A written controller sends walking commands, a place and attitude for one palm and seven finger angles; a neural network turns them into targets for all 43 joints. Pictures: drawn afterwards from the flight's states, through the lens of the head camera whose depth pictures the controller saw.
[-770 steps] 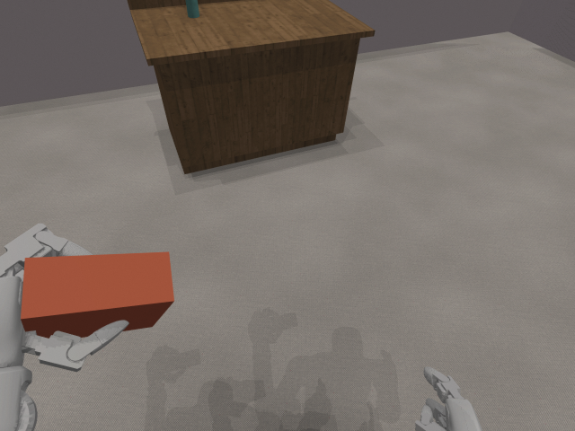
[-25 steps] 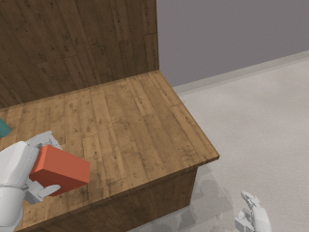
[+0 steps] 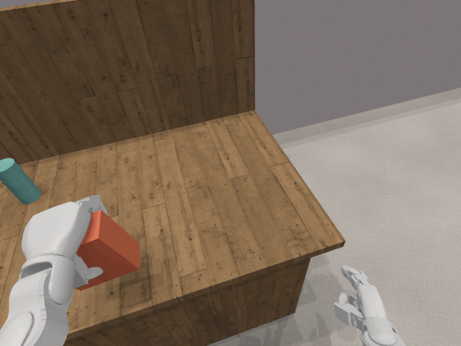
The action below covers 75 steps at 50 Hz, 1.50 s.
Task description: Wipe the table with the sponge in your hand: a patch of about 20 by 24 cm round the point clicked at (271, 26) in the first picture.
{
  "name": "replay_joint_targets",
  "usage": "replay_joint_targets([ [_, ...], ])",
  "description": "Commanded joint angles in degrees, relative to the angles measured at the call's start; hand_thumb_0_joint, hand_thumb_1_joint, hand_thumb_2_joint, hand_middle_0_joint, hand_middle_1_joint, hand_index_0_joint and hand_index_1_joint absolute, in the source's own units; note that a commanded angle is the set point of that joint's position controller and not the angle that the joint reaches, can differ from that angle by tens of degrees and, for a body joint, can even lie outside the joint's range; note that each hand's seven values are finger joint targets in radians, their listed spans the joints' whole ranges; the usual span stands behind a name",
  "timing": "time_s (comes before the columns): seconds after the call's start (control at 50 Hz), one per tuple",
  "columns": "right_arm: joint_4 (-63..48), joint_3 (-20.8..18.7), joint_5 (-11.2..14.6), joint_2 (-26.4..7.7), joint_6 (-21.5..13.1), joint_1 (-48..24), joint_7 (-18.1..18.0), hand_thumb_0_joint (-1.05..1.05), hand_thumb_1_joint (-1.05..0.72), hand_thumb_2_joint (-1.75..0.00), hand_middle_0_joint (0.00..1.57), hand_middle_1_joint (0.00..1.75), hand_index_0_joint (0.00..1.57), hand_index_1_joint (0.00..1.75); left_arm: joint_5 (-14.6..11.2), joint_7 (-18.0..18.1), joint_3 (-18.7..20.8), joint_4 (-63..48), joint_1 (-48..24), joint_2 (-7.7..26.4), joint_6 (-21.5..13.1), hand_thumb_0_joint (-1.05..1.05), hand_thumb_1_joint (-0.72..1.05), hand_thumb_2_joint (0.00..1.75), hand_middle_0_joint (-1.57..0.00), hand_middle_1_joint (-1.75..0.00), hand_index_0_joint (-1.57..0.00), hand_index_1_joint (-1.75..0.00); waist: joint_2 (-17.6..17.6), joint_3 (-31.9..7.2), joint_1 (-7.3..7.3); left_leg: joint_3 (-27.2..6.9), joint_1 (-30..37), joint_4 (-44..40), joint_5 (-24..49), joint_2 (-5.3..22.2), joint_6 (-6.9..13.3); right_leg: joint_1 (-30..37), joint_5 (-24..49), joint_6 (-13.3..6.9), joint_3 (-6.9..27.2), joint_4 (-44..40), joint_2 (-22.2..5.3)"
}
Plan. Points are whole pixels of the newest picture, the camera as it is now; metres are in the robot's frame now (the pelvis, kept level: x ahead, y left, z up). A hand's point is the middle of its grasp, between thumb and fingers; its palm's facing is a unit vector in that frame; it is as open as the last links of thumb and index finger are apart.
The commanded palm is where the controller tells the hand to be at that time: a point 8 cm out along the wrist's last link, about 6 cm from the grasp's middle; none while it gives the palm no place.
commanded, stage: turn the palm down, sponge in hand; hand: left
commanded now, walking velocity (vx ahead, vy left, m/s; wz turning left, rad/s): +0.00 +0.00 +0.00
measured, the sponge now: (97, 257) +0.22 +0.28 +0.05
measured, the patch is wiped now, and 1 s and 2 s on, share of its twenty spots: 0.00 0.00 0.00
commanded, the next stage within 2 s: move the sponge above the wiping area in 0.60 s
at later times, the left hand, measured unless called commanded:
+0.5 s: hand (91, 244) +0.22 +0.27 +0.09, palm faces +0.02 -0.10 -1.00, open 9.6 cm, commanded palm +0.19 +0.27 +0.15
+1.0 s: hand (88, 249) +0.22 +0.28 +0.08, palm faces +0.00 -0.10 -1.00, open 9.6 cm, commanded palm +0.19 +0.27 +0.14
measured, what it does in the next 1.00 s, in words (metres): stands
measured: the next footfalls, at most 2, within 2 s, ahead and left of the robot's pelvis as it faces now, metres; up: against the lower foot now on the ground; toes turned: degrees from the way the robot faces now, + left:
none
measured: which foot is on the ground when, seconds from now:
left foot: down 0.00-1.00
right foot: down 0.00-1.00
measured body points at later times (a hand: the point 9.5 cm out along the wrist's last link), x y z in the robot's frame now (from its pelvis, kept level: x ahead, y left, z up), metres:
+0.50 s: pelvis +0.00 -0.01 +0.00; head -0.01 -0.06 +0.45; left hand +0.22 +0.27 +0.14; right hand +0.26 -0.21 -0.08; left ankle +0.04 +0.11 -0.74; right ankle -0.01 -0.12 -0.74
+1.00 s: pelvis +0.00 -0.01 +0.00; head -0.02 -0.06 +0.45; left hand +0.21 +0.28 +0.13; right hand +0.25 -0.22 -0.08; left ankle +0.04 +0.11 -0.74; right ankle -0.01 -0.12 -0.74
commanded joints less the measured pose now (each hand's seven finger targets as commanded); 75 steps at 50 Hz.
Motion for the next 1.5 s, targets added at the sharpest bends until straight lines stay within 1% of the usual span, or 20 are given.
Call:
replay_joint_targets([
  [0.0, -9.3, -1.7, -0.1, -5.5, -2.8, -12.1, 0.1, 0.0, -0.9, -0.9, 0.2, 0.3, 0.2, 0.3, 3.7, 1.8, 5.6, -10.1, -12.7, 9.9, 1.0, 0.0, 0.1, 1.3, -1.2, -1.6, -1.2, -1.6, 0.3, -9.9, -0.25, -4.0, 8.3, -4.3, 8.3, -0.2, 0.8, -1.6, 5.8, -3.0, 2.7, -4.9, 1.5],
  [0.08, -8.6, -1.6, -0.4, -5.9, -2.4, -13.8, 0.7, 0.0, -0.9, -0.9, 0.2, 0.3, 0.2, 0.3, 7.1, 1.2, 7.6, -10.0, -15.8, 13.7, 2.1, 0.0, 0.1, 1.3, -1.2, -1.6, -1.2, -1.6, 1.8, -10.6, 0.87, -5.1, 9.1, -4.8, 9.4, -0.6, 0.8, -0.7, 6.3, -3.7, 4.9, -5.3, 1.8],
  [0.18, -8.3, -1.8, -0.3, -5.6, -2.3, -14.5, 1.4, 0.0, -0.9, -0.9, 0.2, 0.3, 0.2, 0.3, 9.0, 1.2, 6.9, -8.2, -16.1, 13.1, 2.9, 0.0, 0.1, 1.3, -1.2, -1.6, -1.2, -1.6, 0.3, -10.7, 1.29, -5.4, 9.2, -4.6, 9.7, -0.8, 0.9, -0.4, 5.8, -3.9, 5.7, -5.6, 1.7],
  [0.28, -8.0, -1.9, -0.2, -5.8, -2.5, -15.3, 1.6, 0.0, -0.9, -0.9, 0.2, 0.3, 0.2, 0.3, 8.3, 0.7, 7.4, -7.8, -15.7, 13.2, 2.7, 0.0, 0.1, 1.3, -1.2, -1.6, -1.2, -1.6, -1.8, -10.2, 1.28, -5.1, 9.6, -3.9, 11.3, -1.3, 1.1, -0.6, 7.8, -3.8, 6.6, -6.2, 1.6],
  [0.3, -8.5, -2.0, -0.1, -5.5, -2.7, -14.6, 1.6, 0.0, -0.9, -0.9, 0.2, 0.3, 0.2, 0.3, 7.8, 0.4, 4.3, -7.8, -15.2, 9.9, 2.7, 0.0, 0.1, 1.3, -1.2, -1.6, -1.2, -1.6, -1.9, -10.6, 0.65, -4.3, 9.6, -3.6, 11.3, -1.2, 1.4, -0.4, 8.3, -3.4, 4.8, -5.9, 1.2],
  [0.38, -8.0, -2.0, -0.1, -5.9, -2.8, -15.6, 1.5, 0.0, -0.9, -0.9, 0.2, 0.3, 0.2, 0.3, 8.6, 0.4, 6.7, -7.9, -17.3, 13.1, 2.6, 0.0, 0.1, 1.3, -1.2, -1.6, -1.2, -1.6, -1.0, -9.6, 1.12, -5.0, 9.8, -3.7, 10.3, -1.5, 1.2, -1.4, 7.0, -3.8, 7.2, -6.6, 1.5],
  [0.4, -8.5, -2.1, 0.1, -5.4, -3.0, -14.6, 1.3, 0.0, -0.9, -0.9, 0.2, 0.3, 0.2, 0.3, 7.9, 0.3, 3.3, -7.6, -16.2, 9.2, 2.5, 0.0, 0.1, 1.3, -1.2, -1.6, -1.2, -1.6, -1.0, -9.8, 0.44, -4.1, 9.7, -3.5, 10.0, -1.4, 1.5, -1.1, 6.9, -3.3, 5.2, -6.3, 1.2],
  [0.48, -8.1, -2.2, -0.1, -5.7, -3.1, -15.4, 1.3, 0.0, -0.9, -0.9, 0.2, 0.3, 0.2, 0.3, 8.3, 0.7, 7.0, -8.1, -16.7, 13.0, 2.1, 0.0, 0.1, 1.3, -1.2, -1.6, -1.2, -1.6, -1.2, -10.0, 1.17, -4.7, 10.0, -3.6, 10.2, -1.6, 1.2, -0.8, 7.1, -3.7, 7.6, -6.7, 1.4],
  [0.6, -8.3, -2.3, 0.1, -5.7, -3.3, -15.2, 1.3, 0.0, -0.9, -0.9, 0.2, 0.3, 0.2, 0.3, 8.0, 0.8, 4.3, -6.9, -16.3, 10.1, 2.8, 0.0, 0.1, 1.3, -1.2, -1.6, -1.2, -1.6, -1.4, -9.8, 0.74, -4.0, 9.7, -3.3, 10.0, -1.7, 1.3, -0.9, 7.6, -3.4, 6.4, -6.6, 1.1],
  [0.68, -7.9, -2.3, 0.1, -6.0, -3.3, -16.0, 1.2, 0.0, -0.9, -0.9, 0.2, 0.3, 0.2, 0.3, 8.3, 1.1, 6.8, -7.1, -17.1, 13.1, 2.9, 0.0, 0.1, 1.3, -1.2, -1.6, -1.2, -1.6, -1.8, -10.0, 1.21, -4.4, 10.0, -3.3, 10.1, -1.9, 1.2, -1.0, 7.3, -3.6, 8.3, -6.8, 1.2],
  [0.7, -8.4, -2.4, 0.2, -5.6, -3.5, -14.9, 1.1, 0.0, -0.9, -0.9, 0.2, 0.3, 0.2, 0.3, 7.8, 0.9, 3.3, -6.5, -16.3, 9.0, 3.0, 0.0, 0.1, 1.3, -1.2, -1.6, -1.2, -1.6, -1.7, -9.9, 0.39, -3.7, 9.6, -3.3, 9.5, -1.6, 1.4, -1.0, 7.0, -3.2, 6.1, -6.4, 1.1],
  [0.88, -7.5, -2.6, 0.1, -6.3, -3.3, -14.9, 1.2, 0.0, -0.9, -0.9, 0.2, 0.3, 0.2, 0.3, 8.2, 1.2, 8.8, -5.3, -15.0, 14.2, 1.9, 0.0, 0.1, 1.3, -1.2, -1.6, -1.2, -1.6, -1.4, -9.9, 1.2, -4.5, 9.3, -3.1, 10.2, -1.9, 1.2, -0.7, 8.5, -3.6, 7.9, -6.3, 1.3],
  [0.9, -8.2, -2.7, 0.1, -6.0, -3.5, -14.3, 1.1, 0.0, -0.9, -0.9, 0.2, 0.3, 0.2, 0.3, 7.7, 1.0, 5.6, -5.3, -14.0, 10.7, 1.8, 0.0, 0.1, 1.3, -1.2, -1.6, -1.2, -1.6, -1.6, -10.0, 0.83, -3.8, 9.2, -2.6, 10.4, -1.8, 1.5, -0.6, 9.2, -3.2, 6.0, -6.0, 1.0],
  [0.98, -7.5, -2.6, 0.1, -6.0, -3.8, -14.7, 1.1, 0.0, -0.9, -0.9, 0.2, 0.3, 0.2, 0.3, 8.3, 1.3, 6.3, -4.5, -16.5, 11.9, 0.8, 0.0, 0.1, 1.3, -1.2, -1.6, -1.2, -1.6, -1.4, -8.0, 0.65, -4.9, 9.2, -3.4, 8.3, -1.7, 1.2, -3.1, 5.9, -3.6, 7.3, -6.8, 1.5],
  [1.0, -7.8, -2.9, 0.3, -5.9, -3.9, -13.5, 0.9, 0.0, -0.9, -0.9, 0.2, 0.3, 0.2, 0.3, 7.8, 1.2, 3.3, -3.9, -16.2, 8.6, 0.6, 0.0, 0.1, 1.3, -1.2, -1.6, -1.2, -1.6, -1.4, -8.3, -0.17, -4.2, 9.0, -3.4, 7.4, -1.4, 1.5, -3.0, 5.1, -3.2, 5.4, -6.6, 1.3],
  [1.08, -7.1, -2.9, 0.2, -6.0, -4.5, -13.5, 0.4, 0.0, -0.9, -0.9, 0.2, 0.3, 0.2, 0.3, 9.0, 2.3, 5.0, -3.3, -21.1, 11.4, -0.7, 0.0, 0.1, 1.3, -1.2, -1.6, -1.2, -1.6, -0.8, -9.8, 0.0, -4.8, 9.6, -4.0, 5.4, -1.6, 1.2, -3.3, 3.1, -3.6, 6.8, -6.8, 1.7],
  [1.22, -6.5, -2.9, 0.3, -5.8, -4.4, -12.8, 0.8, 0.0, -0.9, -0.9, 0.2, 0.3, 0.2, 0.3, 9.8, 3.8, 3.7, 0.8, -20.9, 9.2, 0.1, 0.0, 0.1, 1.3, -1.2, -1.6, -1.2, -1.6, -1.8, -11.6, 0.43, -4.9, 9.1, -3.7, 8.7, -1.4, 1.0, -2.4, 6.5, -3.6, 4.7, -5.5, 1.6],
  [1.28, -6.0, -2.9, 0.2, -6.6, -3.4, -13.4, 1.1, 0.0, -0.9, -0.9, 0.2, 0.3, 0.2, 0.3, 10.0, 3.9, 7.4, 2.3, -18.6, 12.8, 1.7, 0.0, 0.1, 1.3, -1.2, -1.6, -1.2, -1.6, -0.8, -11.2, 1.38, -5.4, 8.3, -4.1, 9.0, -1.5, 0.7, -1.2, 6.6, -4.0, 6.0, -5.5, 1.7],
  [1.3, -7.1, -2.9, 0.5, -5.9, -3.4, -12.9, 1.2, 0.0, -0.9, -0.9, 0.2, 0.3, 0.2, 0.3, 9.3, 3.6, 2.6, 1.3, -18.7, 7.6, 2.0, 0.0, 0.1, 1.3, -1.2, -1.6, -1.2, -1.6, -0.9, -11.5, 0.47, -4.3, 7.9, -4.2, 8.4, -1.2, 1.0, -1.2, 6.6, -3.4, 3.9, -5.1, 1.4],
  [1.48, -6.4, -3.1, 0.4, -6.5, -3.2, -12.4, 0.9, 0.0, -0.9, -0.9, 0.2, 0.3, 0.2, 0.3, 9.9, 3.1, 5.9, 2.4, -21.5, 12.2, 0.7, 0.0, 0.1, 1.3, -1.2, -1.6, -1.2, -1.6, -1.1, -11.0, 0.18, -5.1, 8.8, -3.2, 8.3, -1.5, 1.2, -2.6, 6.6, -3.8, 5.8, -5.6, 1.9],
])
